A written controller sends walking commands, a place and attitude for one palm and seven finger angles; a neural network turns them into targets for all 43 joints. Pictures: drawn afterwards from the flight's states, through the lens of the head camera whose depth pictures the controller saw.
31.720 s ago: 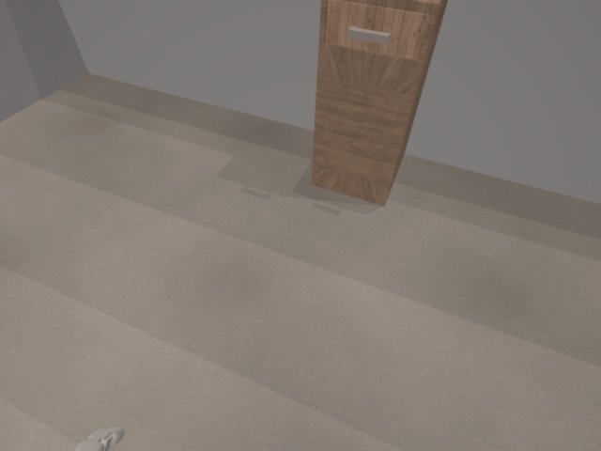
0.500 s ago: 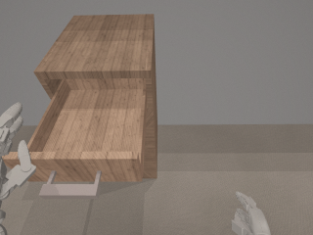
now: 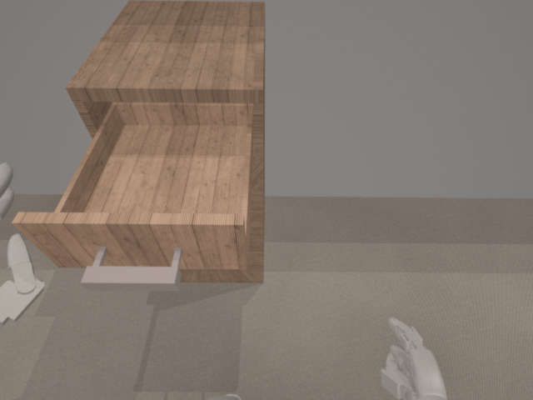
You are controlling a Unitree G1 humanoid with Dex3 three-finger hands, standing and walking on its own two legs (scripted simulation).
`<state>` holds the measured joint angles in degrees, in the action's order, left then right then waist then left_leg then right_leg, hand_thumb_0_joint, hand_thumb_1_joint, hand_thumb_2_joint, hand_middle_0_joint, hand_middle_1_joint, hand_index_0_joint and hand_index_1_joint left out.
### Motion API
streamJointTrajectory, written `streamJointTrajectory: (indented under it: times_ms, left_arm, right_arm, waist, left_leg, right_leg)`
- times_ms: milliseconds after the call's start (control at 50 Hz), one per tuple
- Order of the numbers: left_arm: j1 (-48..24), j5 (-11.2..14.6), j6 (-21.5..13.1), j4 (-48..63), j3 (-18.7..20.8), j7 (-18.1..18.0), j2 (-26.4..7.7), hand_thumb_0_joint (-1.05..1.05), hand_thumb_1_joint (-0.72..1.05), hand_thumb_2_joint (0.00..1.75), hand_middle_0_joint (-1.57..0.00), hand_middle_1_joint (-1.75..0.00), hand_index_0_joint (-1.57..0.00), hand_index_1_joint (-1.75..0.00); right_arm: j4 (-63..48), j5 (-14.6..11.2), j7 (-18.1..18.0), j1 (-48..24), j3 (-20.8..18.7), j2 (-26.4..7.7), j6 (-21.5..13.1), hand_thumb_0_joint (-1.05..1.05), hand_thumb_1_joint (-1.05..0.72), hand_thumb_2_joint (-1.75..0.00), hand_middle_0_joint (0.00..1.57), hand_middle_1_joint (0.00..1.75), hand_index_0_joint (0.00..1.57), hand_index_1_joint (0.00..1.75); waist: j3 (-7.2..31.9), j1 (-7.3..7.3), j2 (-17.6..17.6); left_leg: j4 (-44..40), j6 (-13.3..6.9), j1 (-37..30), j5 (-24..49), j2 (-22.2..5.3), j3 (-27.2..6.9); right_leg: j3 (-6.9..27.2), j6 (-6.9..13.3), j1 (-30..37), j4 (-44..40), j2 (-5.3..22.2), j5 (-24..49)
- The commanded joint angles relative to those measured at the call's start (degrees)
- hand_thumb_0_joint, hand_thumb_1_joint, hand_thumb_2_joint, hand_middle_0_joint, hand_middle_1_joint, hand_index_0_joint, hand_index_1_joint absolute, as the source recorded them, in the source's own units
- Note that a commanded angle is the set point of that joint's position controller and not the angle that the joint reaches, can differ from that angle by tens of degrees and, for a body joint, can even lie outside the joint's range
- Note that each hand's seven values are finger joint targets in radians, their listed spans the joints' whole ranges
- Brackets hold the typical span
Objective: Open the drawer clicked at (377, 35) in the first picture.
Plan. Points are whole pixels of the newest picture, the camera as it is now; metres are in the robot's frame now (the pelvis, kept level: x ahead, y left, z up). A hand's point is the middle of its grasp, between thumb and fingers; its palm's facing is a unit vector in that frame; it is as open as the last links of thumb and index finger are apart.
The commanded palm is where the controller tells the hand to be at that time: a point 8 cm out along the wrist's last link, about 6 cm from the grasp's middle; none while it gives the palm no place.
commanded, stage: step back with the hand held close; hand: left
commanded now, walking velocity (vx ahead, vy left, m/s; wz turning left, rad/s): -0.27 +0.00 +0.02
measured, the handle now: (136, 265) +0.30 +0.23 +0.01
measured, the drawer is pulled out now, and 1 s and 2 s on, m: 0.30 0.30 0.30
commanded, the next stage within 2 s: stop stepping back and stand still in 0.44 s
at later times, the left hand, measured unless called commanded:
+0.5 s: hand out of the picture +0.09 +0.20 +0.19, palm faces +0.28 -0.81 -0.51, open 7.4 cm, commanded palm +0.02 +0.25 +0.20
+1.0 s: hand out of the picture -0.04 +0.20 +0.19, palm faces +0.44 -0.76 -0.47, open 7.4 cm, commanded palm -0.10 +0.24 +0.20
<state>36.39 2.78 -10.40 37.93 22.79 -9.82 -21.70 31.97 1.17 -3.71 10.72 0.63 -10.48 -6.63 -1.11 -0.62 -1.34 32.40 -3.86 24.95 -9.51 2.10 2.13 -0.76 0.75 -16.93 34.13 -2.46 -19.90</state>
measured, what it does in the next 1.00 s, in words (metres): walks backwards: left foot, then right foot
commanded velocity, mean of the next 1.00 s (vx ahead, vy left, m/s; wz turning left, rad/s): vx -0.08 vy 0.03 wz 0.00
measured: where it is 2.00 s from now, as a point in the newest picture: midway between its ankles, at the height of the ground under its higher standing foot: outside the picture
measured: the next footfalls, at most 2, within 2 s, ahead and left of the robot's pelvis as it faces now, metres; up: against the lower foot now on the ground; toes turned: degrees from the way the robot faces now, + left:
left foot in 0.26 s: -0.01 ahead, +0.13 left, +0.00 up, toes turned +2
right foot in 0.46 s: -0.07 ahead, -0.11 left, +0.00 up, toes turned -3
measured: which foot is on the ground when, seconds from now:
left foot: down 0.00-0.04, up 0.06-0.24, down 0.26-0.52, up 0.54-0.76, down 0.78-0.98, up 1.00-1.00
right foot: down 0.00-0.32, up 0.34-0.44, down 0.46-0.80, up 0.82-0.96, down 0.98-1.00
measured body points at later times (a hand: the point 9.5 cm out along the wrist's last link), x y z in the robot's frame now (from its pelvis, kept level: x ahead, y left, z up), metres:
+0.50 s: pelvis -0.12 -0.02 +0.00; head -0.07 -0.01 +0.45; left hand +0.07 +0.24 +0.22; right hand +0.07 -0.24 -0.08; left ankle -0.05 +0.13 -0.73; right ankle -0.11 -0.11 -0.73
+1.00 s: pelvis -0.22 -0.04 +0.00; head -0.24 -0.05 +0.45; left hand -0.07 +0.24 +0.22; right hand -0.08 -0.28 -0.09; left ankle -0.23 +0.10 -0.72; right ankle -0.19 -0.11 -0.73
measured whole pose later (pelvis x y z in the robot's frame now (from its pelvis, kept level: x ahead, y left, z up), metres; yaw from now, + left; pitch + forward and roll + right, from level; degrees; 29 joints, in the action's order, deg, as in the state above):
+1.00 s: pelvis -0.22 -0.04 +0.00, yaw +1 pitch -1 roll +1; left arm 34.3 1.1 -11.5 33.4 22.9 -9.3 -23.4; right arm 36.6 -0.5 -2.7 16.4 -0.5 -11.5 -6.5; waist 1.6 0.9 0.2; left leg 38.0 -0.3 15.6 -22.0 -1.6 -0.8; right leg -4.3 2.7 -17.7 34.1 -2.3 -16.5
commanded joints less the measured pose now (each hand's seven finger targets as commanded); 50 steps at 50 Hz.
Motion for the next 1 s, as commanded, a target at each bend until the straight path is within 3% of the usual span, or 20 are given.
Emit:
streamJointTrajectory:
  times_ms: [0,40,80,180,240,280,340,460,480,500,520,560,680,720,780,820,900,920,960,980]
  left_arm:
    - [-3.5,-0.1,-3.3,11.8,5.4,-0.8,-8.5,0.0,0.9,0.9,-0.2,-0.3,-0.2,-0.3]
    - [-4.0,0.6,-3.4,11.5,5.1,0.0,-9.1,0.0,0.9,0.9,-0.2,-0.3,-0.2,-0.3]
    - [-4.4,0.3,-3.6,11.6,4.9,0.3,-9.3,0.0,0.9,0.9,-0.2,-0.3,-0.2,-0.3]
    - [-3.1,-0.8,-4.0,8.5,7.4,0.4,-11.3,0.0,0.9,0.9,-0.2,-0.3,-0.2,-0.3]
    - [-2.8,-0.6,-5.6,13.2,7.8,0.5,-12.3,0.0,0.9,0.9,-0.2,-0.3,-0.2,-0.3]
    - [1.5,0.3,-5.6,12.8,8.1,1.6,-11.8,0.0,0.9,0.9,-0.2,-0.3,-0.2,-0.3]
    - [1.1,0.6,-6.1,17.5,9.4,2.1,-12.0,0.0,0.9,0.9,-0.2,-0.3,-0.2,-0.3]
    - [0.0,0.2,-4.9,12.7,8.5,2.1,-10.7,0.0,0.9,0.9,-0.2,-0.3,-0.2,-0.3]
    - [-2.1,0.3,-5.2,11.9,7.8,2.3,-11.2,0.0,0.9,0.9,-0.2,-0.3,-0.2,-0.3]
    - [-1.6,0.4,-5.1,10.4,7.7,1.9,-11.7,0.0,0.9,0.9,-0.2,-0.3,-0.2,-0.3]
    - [-0.6,0.6,-4.5,9.6,7.7,1.4,-11.3,0.0,0.9,0.9,-0.2,-0.3,-0.2,-0.3]
    - [4.1,0.4,-3.8,7.5,9.0,0.8,-10.6,0.0,0.9,0.9,-0.2,-0.3,-0.2,-0.3]
    - [0.6,-0.9,-3.3,10.7,6.4,-1.2,-10.3,0.0,0.9,0.9,-0.2,-0.3,-0.2,-0.3]
    - [0.0,-1.4,-3.5,10.3,4.6,-1.4,-8.9,0.0,0.9,0.9,-0.2,-0.3,-0.2,-0.3]
    - [-3.9,-1.8,-5.3,14.0,4.9,-1.0,-10.4,0.0,0.9,0.9,-0.2,-0.3,-0.2,-0.3]
    - [-3.4,-2.0,-4.2,11.5,6.1,-0.8,-10.9,0.0,0.9,0.9,-0.2,-0.3,-0.2,-0.3]
    - [-2.4,-1.6,-3.1,4.3,4.7,-0.4,-8.6,0.0,0.9,0.9,-0.2,-0.3,-0.2,-0.3]
    - [-4.8,-1.8,-3.1,3.0,4.2,-0.1,-8.6,0.0,0.9,0.9,-0.2,-0.3,-0.2,-0.3]
    - [-5.0,-1.9,-3.0,0.2,5.4,0.5,-10.4,0.0,0.9,0.9,-0.2,-0.3,-0.2,-0.3]
    - [-9.7,-1.2,-4.2,1.9,5.1,1.1,-10.7,0.0,0.9,0.9,-0.2,-0.3,-0.2,-0.3]
  right_arm:
    - [-7.7,-0.5,-0.7,-3.2,-3.5,-9.2,-3.0,0.0,-0.9,-0.9,0.2,0.3,0.2,0.3]
    - [-7.7,-2.7,0.3,-2.8,-4.3,-8.7,-2.4,0.0,-0.9,-0.9,0.2,0.3,0.2,0.3]
    - [-7.2,-2.1,1.0,-4.6,-3.7,-7.3,-1.9,0.0,-0.9,-0.9,0.2,0.3,0.2,0.3]
    - [-7.0,-1.7,-0.1,-6.0,-1.9,-5.7,0.5,0.0,-0.9,-0.9,0.2,0.3,0.2,0.3]
    - [-7.6,-1.6,0.1,-4.5,-4.1,-7.8,0.2,0.0,-0.9,-0.9,0.2,0.3,0.2,0.3]
    - [-8.2,-2.4,1.4,-3.5,-5.2,-7.6,-0.9,0.0,-0.9,-0.9,0.2,0.3,0.2,0.3]
    - [-8.0,-0.8,2.0,-4.5,-4.6,-7.4,-2.4,0.0,-0.9,-0.9,0.2,0.3,0.2,0.3]
    - [-6.9,-1.7,2.3,-5.5,-4.7,-9.0,-2.4,0.0,-0.9,-0.9,0.2,0.3,0.2,0.3]
    - [-7.1,-1.9,2.3,-5.8,-4.4,-8.3,-2.1,0.0,-0.9,-0.9,0.2,0.3,0.2,0.3]
    - [-7.8,-2.6,2.4,-4.9,-4.8,-7.1,-1.6,0.0,-0.9,-0.9,0.2,0.3,0.2,0.3]
    - [-7.1,-3.0,2.4,-5.2,-5.9,-7.0,-1.1,0.0,-0.9,-0.9,0.2,0.3,0.2,0.3]
    - [-6.6,-2.4,2.0,-3.6,-4.9,-6.3,0.2,0.0,-0.9,-0.9,0.2,0.3,0.2,0.3]
    - [-7.9,-1.2,-0.4,-4.5,-2.8,-6.8,-0.3,0.0,-0.9,-0.9,0.2,0.3,0.2,0.3]
    - [-7.0,-1.0,-0.4,-1.8,-2.7,-7.8,-1.6,0.0,-0.9,-0.9,0.2,0.3,0.2,0.3]
    - [-7.9,-1.0,0.2,-1.6,-3.7,-9.6,-3.4,0.0,-0.9,-0.9,0.2,0.3,0.2,0.3]
    - [-5.8,-1.3,0.8,-1.5,-3.6,-7.9,-3.8,0.0,-0.9,-0.9,0.2,0.3,0.2,0.3]
    - [-4.5,-1.8,0.9,-3.0,-3.3,-8.8,-3.6,0.0,-0.9,-0.9,0.2,0.3,0.2,0.3]
    - [-4.6,-1.8,0.6,-4.1,-3.3,-8.9,-3.1,0.0,-0.9,-0.9,0.2,0.3,0.2,0.3]
    - [-4.8,-1.8,0.6,-4.3,-4.5,-9.1,-1.7,0.0,-0.9,-0.9,0.2,0.3,0.2,0.3]
    - [-4.1,-1.3,0.9,-4.9,-4.9,-9.7,-1.2,0.0,-0.9,-0.9,0.2,0.3,0.2,0.3]
  waist:
    - [8.9,1.97,1.7]
    - [7.1,2.06,9.8]
    - [5.1,1.29,9.6]
    - [4.2,1.73,5.0]
    - [10.5,0.98,-7.9]
    - [15.3,0.43,-8.6]
    - [10.6,0.34,-13.4]
    - [6.8,0.24,-4.2]
    - [5.6,0.93,2.9]
    - [8.7,1.26,12.3]
    - [10.9,0.26,14.7]
    - [13.7,1.3,7.5]
    - [6.7,1.43,9.8]
    - [5.7,2.31,3.5]
    - [2.4,1.34,-13.8]
    - [1.5,2.34,-14.3]
    - [-2.9,0.69,-6.9]
    - [-4.6,0.58,-2.7]
    - [-3.3,0.9,17.0]
    - [-3.3,1.78,15.4]
  left_leg:
    - [-2.9,1.2,-3.8,-10.1,-9.2,-10.8]
    - [17.6,4.0,-8.5,-14.5,-1.8,-4.4]
    - [27.4,4.1,-1.3,-18.6,-2.2,-7.0]
    - [-2.1,4.2,-3.0,-10.2,-2.9,-2.0]
    - [-10.3,0.8,-12.8,25.7,-14.0,-10.2]
    - [-5.6,-0.7,-20.3,41.0,-18.0,-8.0]
    - [-10.5,-3.2,-6.8,28.5,-20.1,-9.6]
    - [-3.1,1.3,-1.6,9.0,-14.5,-4.9]
    - [1.4,3.1,0.0,-1.3,-10.2,-2.3]
    - [12.8,5.3,2.3,-14.5,-3.3,0.2]
    - [27.6,4.9,2.0,-20.0,-1.0,-4.3]
    - [32.1,4.8,2.7,-15.9,-2.4,-6.3]
    - [2.6,2.0,-11.1,-17.6,-2.2,0.0]
    - [-12.6,0.6,-15.0,-13.7,-2.5,0.3]
    - [-21.2,-5.4,-11.5,-15.6,-17.6,-17.8]
    - [-21.8,-6.1,-4.6,-22.6,-17.1,-16.4]
    - [-13.2,-3.5,3.6,-20.5,-13.0,-8.6]
    - [-8.2,-2.0,7.2,-22.1,-10.4,-6.7]
    - [18.8,1.4,9.7,-19.4,-1.1,-1.6]
    - [27.7,2.1,9.2,-16.2,-1.3,-3.0]
  right_leg:
    - [7.2,2.4,3.0,-12.0,7.0,7.7]
    - [21.4,9.1,-9.4,-21.0,20.6,-1.3]
    - [19.6,12.1,-5.5,-18.8,23.0,15.2]
    - [8.0,5.2,4.4,-9.2,14.4,37.7]
    - [2.3,-1.0,3.9,0.5,6.0,26.6]
    - [1.1,-1.0,-2.4,4.9,3.3,7.9]
    - [0.2,-1.5,-0.2,11.8,2.0,-4.9]
    - [-0.4,-2.0,6.7,-7.6,4.4,17.0]
    - [4.1,-0.6,4.5,-10.9,8.7,24.5]
    - [17.7,3.0,3.1,-15.8,18.8,30.7]
    - [20.9,4.8,1.0,-18.4,23.9,30.2]
    - [16.9,5.1,2.7,-16.9,21.0,16.1]
    - [12.6,4.8,-4.3,-22.9,15.8,-13.4]
    - [9.6,2.3,-2.0,-18.2,11.8,-12.7]
    - [-1.5,-1.5,-5.3,7.5,1.7,-3.2]
    - [-1.4,-1.7,-5.8,18.4,1.6,-4.5]
    - [-3.4,-1.5,7.1,-0.7,1.8,-1.4]
    - [-0.4,-1.0,10.3,-7.8,3.0,-1.8]
    - [29.1,6.1,5.4,-25.4,18.7,-15.9]
    - [30.5,7.7,3.2,-27.4,22.2,-12.5]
